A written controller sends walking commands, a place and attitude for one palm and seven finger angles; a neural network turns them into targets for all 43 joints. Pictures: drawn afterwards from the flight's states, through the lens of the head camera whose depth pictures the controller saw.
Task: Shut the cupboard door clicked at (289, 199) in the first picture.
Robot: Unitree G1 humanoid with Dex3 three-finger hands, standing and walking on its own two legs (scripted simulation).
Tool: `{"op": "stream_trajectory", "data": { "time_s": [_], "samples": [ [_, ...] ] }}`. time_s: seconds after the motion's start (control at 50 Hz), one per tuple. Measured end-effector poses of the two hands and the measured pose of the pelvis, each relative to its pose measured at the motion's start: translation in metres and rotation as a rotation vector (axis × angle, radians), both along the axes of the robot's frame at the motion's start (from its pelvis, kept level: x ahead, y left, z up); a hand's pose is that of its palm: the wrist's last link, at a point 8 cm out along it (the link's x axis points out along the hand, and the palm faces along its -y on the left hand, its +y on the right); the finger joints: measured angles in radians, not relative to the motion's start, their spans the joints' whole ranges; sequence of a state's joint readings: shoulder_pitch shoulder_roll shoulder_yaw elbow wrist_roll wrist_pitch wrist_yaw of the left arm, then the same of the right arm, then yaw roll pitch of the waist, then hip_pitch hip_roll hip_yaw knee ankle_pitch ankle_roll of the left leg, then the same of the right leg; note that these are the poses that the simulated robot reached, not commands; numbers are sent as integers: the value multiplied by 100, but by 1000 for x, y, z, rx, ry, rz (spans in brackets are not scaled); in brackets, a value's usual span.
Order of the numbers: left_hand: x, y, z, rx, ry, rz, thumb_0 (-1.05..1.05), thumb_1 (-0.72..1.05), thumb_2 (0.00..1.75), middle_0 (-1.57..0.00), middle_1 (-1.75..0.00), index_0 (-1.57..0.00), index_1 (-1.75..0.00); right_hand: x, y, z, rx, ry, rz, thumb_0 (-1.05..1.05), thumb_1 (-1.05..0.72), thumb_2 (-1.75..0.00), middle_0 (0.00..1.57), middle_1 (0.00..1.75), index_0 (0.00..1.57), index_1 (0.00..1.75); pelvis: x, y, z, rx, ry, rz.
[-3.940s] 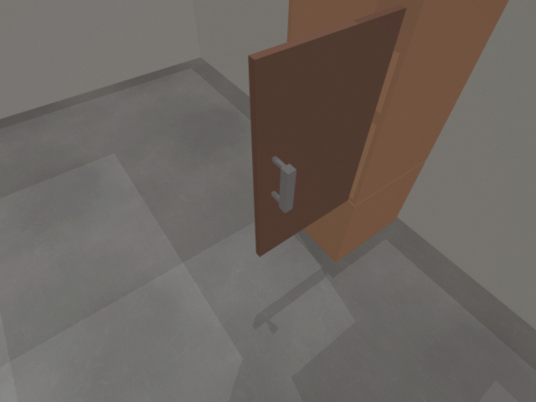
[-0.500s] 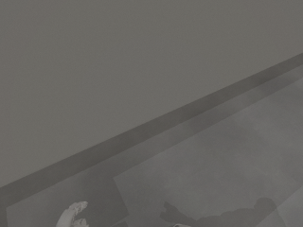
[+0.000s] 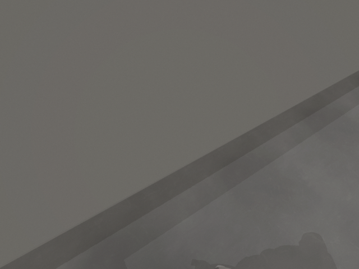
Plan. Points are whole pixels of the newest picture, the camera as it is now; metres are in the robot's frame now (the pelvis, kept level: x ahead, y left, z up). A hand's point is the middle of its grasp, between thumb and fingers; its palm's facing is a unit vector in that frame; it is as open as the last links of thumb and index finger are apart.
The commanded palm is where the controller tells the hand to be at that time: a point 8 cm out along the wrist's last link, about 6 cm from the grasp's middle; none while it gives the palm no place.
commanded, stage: walk to a spot facing it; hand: left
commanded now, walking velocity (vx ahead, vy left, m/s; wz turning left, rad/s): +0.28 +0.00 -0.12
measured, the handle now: out of the picture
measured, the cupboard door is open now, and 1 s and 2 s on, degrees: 91 91 91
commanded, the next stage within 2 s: turn to face it in 0.06 s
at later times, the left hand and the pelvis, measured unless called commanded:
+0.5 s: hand (121, 234) +0.23 +0.17 -0.18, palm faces +0.19 -0.96 -0.20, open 7.3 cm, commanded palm none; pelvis +0.18 -0.03 -0.01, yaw +10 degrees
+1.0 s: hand (119, 248) +0.20 +0.17 -0.19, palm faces +0.49 -0.83 -0.26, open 7.3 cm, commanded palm none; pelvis +0.25 -0.05 -0.02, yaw +29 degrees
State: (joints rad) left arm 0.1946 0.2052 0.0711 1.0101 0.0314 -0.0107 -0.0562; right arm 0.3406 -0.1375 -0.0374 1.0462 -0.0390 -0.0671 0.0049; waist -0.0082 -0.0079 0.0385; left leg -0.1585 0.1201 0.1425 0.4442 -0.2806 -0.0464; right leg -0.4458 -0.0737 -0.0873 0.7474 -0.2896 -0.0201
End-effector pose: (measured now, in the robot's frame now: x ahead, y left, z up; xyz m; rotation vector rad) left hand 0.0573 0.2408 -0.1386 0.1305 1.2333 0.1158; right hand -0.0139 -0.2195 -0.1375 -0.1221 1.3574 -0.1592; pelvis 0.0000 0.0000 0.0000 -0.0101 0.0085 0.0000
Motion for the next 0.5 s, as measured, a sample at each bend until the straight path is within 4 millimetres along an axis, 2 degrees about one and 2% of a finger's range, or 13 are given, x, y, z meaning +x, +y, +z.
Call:
{"op": "stream_trajectory", "data": {
  "time_s": [0.06, 0.12, 0.18, 0.24, 0.28, 0.32, 0.38, 0.44, 0.5],
  "samples": [
    [50, -12, -5, 22, -75, -28, 0, 92, 90, -20, -30, -20, -30, 4, -11, -16, 26, 69, -37, 0, -91, -90, 20, 30, 20, 30, 31, -15, -14, 28, -11, 2],
    [78, -23, -7, 30, -102, -1, 0, 91, 90, -20, -30, -20, -30, 23, -24, -25, 23, 128, -35, 0, -91, -90, 20, 30, 20, 30, 54, -20, -19, 3, -23, 14],
    [87, -31, -7, 15, -69, 20, 0, 91, 90, -20, -30, -20, -30, 67, -33, -15, -8, 95, -23, 1, -91, -90, 20, 30, 20, 30, 77, -21, -11, -7, -19, 26],
    [91, -27, -10, 13, -16, 48, -1, 94, 90, -20, -30, -20, -30, 122, -37, -1, -39, 8, -5, 1, -91, -90, 20, 30, 20, 30, 102, -20, -5, -5, -10, 32],
    [94, -22, -16, 1, 25, 59, -1, 94, 90, -20, -30, -20, -30, 156, -35, 2, -56, -52, 20, 1, -91, -90, 19, 30, 20, 30, 119, -16, -6, -9, -13, 42],
    [98, -17, -26, -5, 60, 73, -1, 94, 90, -20, -30, -20, -30, 185, -33, -2, -71, -99, 46, 0, -91, -90, 19, 30, 20, 30, 136, -11, -15, -26, -9, 48],
    [111, -14, -29, 7, 94, 93, 0, 93, 90, -20, -30, -20, -30, 214, -29, -1, -73, -106, 79, 0, -91, -90, 19, 30, 20, 30, 155, -14, -15, -10, -1, 81],
    [135, -15, -19, 17, 59, 136, 0, 93, 90, -20, -30, -20, -30, 233, -27, -1, -56, -72, 133, 0, -91, -90, 20, 30, 20, 30, 168, -21, -10, -8, 7, 127],
    [160, -20, -8, 35, -7, 172, 0, 92, 90, -20, -30, -20, -30, 251, -34, -4, -39, -35, 176, 0, -91, -90, 20, 30, 20, 30, 180, -31, -7, -10, 10, 171]
  ]
}}
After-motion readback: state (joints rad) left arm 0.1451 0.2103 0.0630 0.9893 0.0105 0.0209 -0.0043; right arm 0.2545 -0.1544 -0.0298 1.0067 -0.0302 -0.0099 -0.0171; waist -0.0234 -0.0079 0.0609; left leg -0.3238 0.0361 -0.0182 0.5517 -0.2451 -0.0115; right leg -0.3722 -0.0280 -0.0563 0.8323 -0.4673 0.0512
